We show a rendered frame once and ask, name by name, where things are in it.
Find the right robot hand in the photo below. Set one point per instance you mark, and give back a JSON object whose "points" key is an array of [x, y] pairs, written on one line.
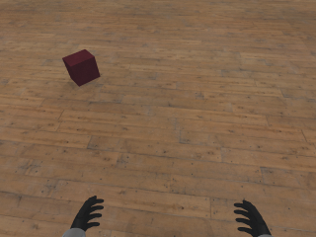
{"points": [[255, 221]]}

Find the robot left forearm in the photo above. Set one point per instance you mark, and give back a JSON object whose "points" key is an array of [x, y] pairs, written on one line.
{"points": [[74, 232]]}

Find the left robot hand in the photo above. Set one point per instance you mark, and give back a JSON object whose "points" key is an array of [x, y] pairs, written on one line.
{"points": [[83, 216]]}

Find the carton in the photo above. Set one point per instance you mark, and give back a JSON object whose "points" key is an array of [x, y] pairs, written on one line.
{"points": [[82, 67]]}

